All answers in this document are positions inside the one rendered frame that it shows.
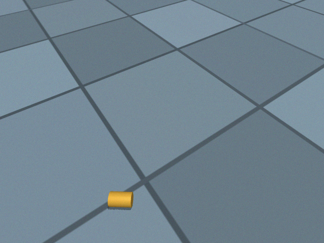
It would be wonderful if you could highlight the can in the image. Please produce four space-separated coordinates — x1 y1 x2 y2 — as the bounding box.
108 191 133 208

